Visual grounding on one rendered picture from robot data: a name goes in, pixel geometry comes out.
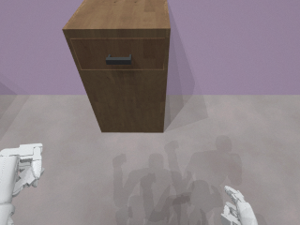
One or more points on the robot left hand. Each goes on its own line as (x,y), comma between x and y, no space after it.
(27,160)

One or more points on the robot right hand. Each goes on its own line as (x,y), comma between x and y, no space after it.
(241,214)

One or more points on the left robot forearm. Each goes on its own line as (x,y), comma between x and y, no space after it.
(6,211)

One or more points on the drawer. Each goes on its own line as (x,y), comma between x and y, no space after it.
(146,52)

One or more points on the cabinet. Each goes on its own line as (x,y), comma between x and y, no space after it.
(124,100)

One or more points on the handle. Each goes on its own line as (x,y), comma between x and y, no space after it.
(118,60)

